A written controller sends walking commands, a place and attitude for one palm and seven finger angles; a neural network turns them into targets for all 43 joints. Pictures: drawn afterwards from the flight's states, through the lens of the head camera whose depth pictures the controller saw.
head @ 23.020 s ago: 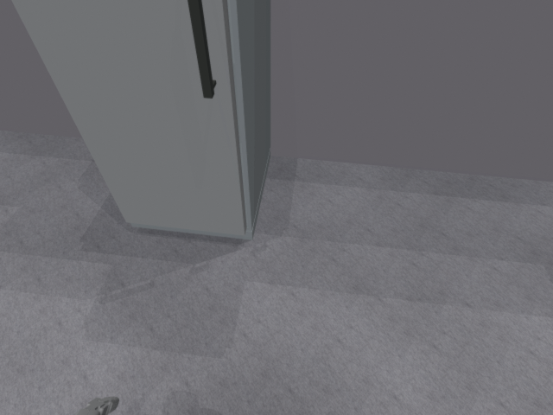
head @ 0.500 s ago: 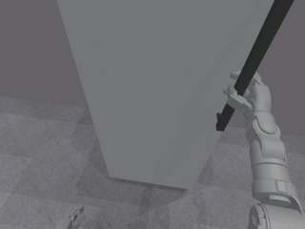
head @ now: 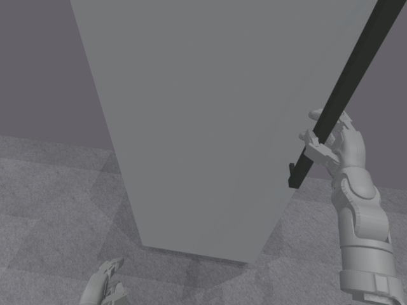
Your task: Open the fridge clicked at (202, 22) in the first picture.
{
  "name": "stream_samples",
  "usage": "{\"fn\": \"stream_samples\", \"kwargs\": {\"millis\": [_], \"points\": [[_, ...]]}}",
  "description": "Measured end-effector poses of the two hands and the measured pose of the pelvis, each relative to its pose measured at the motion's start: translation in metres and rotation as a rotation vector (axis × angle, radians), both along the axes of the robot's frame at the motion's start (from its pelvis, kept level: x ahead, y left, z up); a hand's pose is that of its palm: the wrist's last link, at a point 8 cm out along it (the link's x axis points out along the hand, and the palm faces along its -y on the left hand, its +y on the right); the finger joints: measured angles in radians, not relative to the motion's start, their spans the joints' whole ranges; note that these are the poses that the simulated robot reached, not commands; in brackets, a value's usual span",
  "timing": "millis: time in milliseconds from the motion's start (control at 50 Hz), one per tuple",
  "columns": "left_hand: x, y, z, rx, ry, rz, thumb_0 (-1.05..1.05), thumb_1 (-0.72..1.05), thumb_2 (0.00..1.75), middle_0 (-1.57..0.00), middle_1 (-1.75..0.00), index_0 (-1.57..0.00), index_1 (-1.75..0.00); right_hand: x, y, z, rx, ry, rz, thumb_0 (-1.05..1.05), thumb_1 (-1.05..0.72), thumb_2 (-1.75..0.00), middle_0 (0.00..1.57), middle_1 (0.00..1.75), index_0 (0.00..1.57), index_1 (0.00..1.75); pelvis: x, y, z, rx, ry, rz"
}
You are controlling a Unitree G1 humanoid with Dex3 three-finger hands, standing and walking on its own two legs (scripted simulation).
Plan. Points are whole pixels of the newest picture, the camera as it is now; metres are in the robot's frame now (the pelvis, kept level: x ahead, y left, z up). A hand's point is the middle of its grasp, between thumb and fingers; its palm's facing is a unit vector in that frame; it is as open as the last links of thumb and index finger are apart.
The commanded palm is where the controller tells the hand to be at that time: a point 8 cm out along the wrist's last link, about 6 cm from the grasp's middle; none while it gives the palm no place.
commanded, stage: pull the door a little, standing still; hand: right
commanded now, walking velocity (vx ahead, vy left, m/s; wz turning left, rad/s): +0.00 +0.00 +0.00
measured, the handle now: (327, 108) +0.44 -0.19 +0.21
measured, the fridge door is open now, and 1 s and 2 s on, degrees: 1 26 61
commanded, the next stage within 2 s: walk backward, drawing the door open in 0.12 s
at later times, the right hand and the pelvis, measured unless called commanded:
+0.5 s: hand (309, 189) +0.28 -0.14 +0.16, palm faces +0.18 +0.94 -0.29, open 6.8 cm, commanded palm +0.24 -0.19 +0.16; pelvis +0.04 +0.02 +0.01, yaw +3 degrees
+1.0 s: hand (279, 241) +0.19 -0.08 +0.15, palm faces +0.39 +0.89 -0.26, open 7.1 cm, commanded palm +0.15 -0.11 +0.16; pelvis -0.02 +0.13 -0.02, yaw -14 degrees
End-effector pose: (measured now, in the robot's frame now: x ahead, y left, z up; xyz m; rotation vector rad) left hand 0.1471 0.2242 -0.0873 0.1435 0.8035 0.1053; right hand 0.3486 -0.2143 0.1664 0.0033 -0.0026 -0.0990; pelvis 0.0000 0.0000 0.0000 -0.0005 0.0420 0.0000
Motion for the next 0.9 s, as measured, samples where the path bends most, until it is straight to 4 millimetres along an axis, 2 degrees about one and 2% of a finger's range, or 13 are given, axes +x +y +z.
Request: {"fn": "stream_samples", "kwargs": {"millis": [120, 260, 340, 480, 540, 620, 740, 820, 900], "points": [[0.006, 0.007, 0.003, -0.009, -0.005, 0.036, 0.01, 0.91, 0.90, -0.20, -0.30, -0.20, -0.30, -0.014, 0.002, -0.001, -0.014, -0.022, 0.017, 0.01, -0.76, -0.77, 0.23, 1.35, 0.21, 1.32, 0.017, 0.000, 0.002, -0.004, 0.009, 0.050], [0.035, 0.013, 0.010, -0.007, -0.049, 0.053, 0.01, 0.91, 0.90, -0.20, -0.30, -0.20, -0.30, -0.062, 0.012, 0.001, -0.086, -0.047, 0.048, -0.01, -0.71, -0.76, 0.26, 1.32, 0.20, 1.31, 0.041, -0.001, 0.002, -0.003, 0.020, 0.104], [0.054, 0.013, 0.015, 0.040, -0.057, 0.023, 0.01, 0.91, 0.90, -0.20, -0.30, -0.20, -0.30, -0.077, 0.014, 0.003, -0.226, -0.104, 0.044, -0.04, -0.61, -0.75, 0.33, 1.34, 0.27, 1.34, 0.044, 0.000, 0.005, -0.011, 0.017, 0.081], [0.069, 0.012, 0.024, -0.009, -0.111, -0.007, 0.01, 0.91, 0.90, -0.20, -0.30, -0.20, -0.30, -0.095, 0.024, 0.006, -0.304, -0.076, -0.057, -0.07, -0.57, -0.77, 0.42, 1.38, 0.27, 1.35, 0.045, 0.015, 0.013, -0.040, -0.032, 0.067], [0.071, 0.014, 0.017, -0.040, -0.112, -0.026, 0.01, 0.91, 0.90, -0.20, -0.30, -0.20, -0.30, -0.103, 0.030, 0.007, -0.319, -0.060, -0.104, -0.07, -0.58, -0.78, 0.41, 1.37, 0.25, 1.36, 0.043, 0.026, 0.012, -0.045, -0.047, 0.035], [0.068, 0.021, 0.005, -0.015, -0.089, -0.079, 0.01, 0.91, 0.90, -0.20, -0.30, -0.20, -0.30, -0.118, 0.038, 0.004, -0.338, -0.101, -0.137, -0.08, -0.58, -0.76, 0.42, 1.37, 0.24, 1.38, 0.032, 0.040, 0.006, -0.079, -0.044, -0.005], [0.053, 0.032, -0.019, 0.026, -0.020, -0.105, 0.01, 0.91, 0.90, -0.20, -0.30, -0.20, -0.30, -0.142, 0.052, -0.002, -0.321, -0.174, -0.155, -0.09, -0.59, -0.76, 0.44, 1.39, 0.22, 1.34, 0.020, 0.054, -0.011, -0.040, -0.079, -0.071], [0.045, 0.038, -0.033, 0.044, -0.048, -0.107, 0.01, 0.91, 0.90, -0.20, -0.30, -0.20, -0.30, -0.154, 0.060, -0.010, -0.311, -0.270, -0.156, -0.10, -0.59, -0.77, 0.45, 1.39, 0.20, 1.32, 0.013, 0.064, -0.032, -0.026, -0.102, -0.072], [0.031, 0.044, -0.028, 0.027, -0.022, -0.170, 0.01, 0.91, 0.90, -0.20, -0.30, -0.20, -0.30, -0.169, 0.071, -0.009, -0.330, -0.261, -0.196, -0.11, -0.59, -0.76, 0.45, 1.40, 0.20, 1.32, -0.005, 0.091, -0.025, -0.026, -0.126, -0.165]]}}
